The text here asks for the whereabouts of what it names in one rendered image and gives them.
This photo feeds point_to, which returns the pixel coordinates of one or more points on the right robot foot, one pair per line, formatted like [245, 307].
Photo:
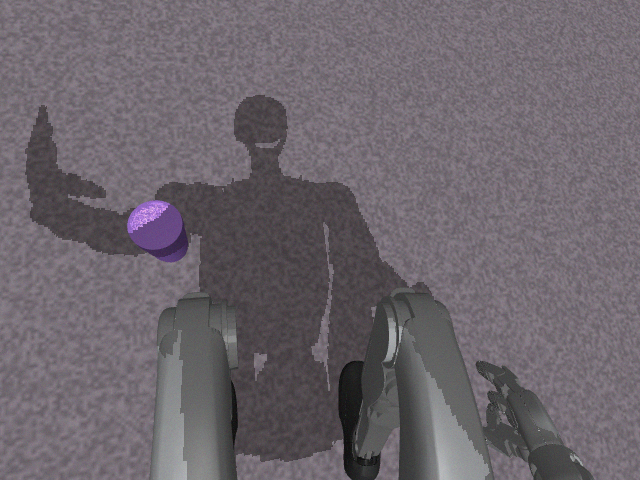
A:
[349, 400]

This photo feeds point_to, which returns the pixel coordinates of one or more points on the cup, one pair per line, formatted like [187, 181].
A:
[158, 228]

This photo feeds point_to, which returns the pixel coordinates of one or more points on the right robot hand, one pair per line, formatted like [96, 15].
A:
[524, 412]

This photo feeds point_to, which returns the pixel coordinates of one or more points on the right robot arm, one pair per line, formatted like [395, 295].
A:
[557, 462]

